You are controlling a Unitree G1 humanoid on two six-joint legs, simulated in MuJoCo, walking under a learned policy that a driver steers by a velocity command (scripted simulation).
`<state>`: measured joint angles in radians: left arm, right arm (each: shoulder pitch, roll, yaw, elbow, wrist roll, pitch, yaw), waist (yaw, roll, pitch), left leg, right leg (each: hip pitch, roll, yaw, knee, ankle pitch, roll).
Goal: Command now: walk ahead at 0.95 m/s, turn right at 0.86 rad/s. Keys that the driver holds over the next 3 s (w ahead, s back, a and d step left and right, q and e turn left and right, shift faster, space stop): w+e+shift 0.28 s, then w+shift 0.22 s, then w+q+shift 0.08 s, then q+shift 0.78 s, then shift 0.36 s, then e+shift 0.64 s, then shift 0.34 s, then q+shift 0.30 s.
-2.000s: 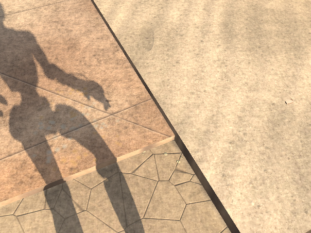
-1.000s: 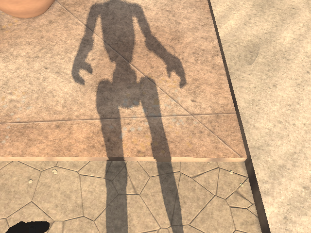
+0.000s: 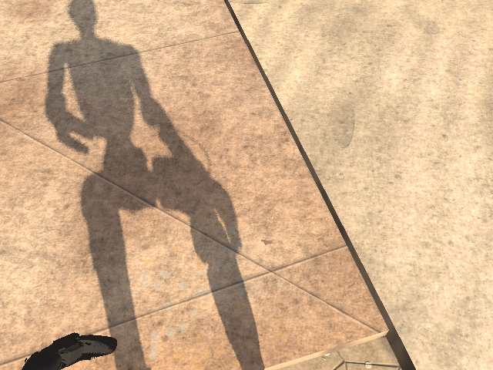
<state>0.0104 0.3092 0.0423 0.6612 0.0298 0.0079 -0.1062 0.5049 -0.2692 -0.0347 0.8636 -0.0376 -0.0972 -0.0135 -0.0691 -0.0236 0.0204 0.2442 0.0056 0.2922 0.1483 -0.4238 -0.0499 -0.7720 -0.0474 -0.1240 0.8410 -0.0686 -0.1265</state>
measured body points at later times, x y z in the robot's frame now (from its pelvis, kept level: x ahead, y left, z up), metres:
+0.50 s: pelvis +0.46 -0.08 +0.01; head +0.50 -0.09 +0.46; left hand +0.54 +0.21 -0.11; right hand +0.62 -0.35 -0.05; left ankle +0.67 -0.03 -0.68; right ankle +0.21 -0.05 -0.69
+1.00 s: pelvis +0.79 -0.20 +0.09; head +0.84 -0.21 +0.53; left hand +1.05 -0.01 +0.01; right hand +0.84 -0.51 -0.02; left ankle +0.78 -0.08 -0.57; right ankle +0.87 -0.36 -0.63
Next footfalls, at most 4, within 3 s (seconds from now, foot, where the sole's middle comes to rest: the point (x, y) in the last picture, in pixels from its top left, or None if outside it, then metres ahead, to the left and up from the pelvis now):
0.08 right None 0.24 -0.06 -0.75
0.50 left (255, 272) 0.71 -0.05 -0.71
0.84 right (353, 199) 0.91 -0.36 -0.67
1.24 left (257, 202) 0.95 -0.07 -0.71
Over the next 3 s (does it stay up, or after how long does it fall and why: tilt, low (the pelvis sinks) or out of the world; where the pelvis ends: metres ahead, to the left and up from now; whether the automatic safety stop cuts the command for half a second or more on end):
stays up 0.92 -0.26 0.07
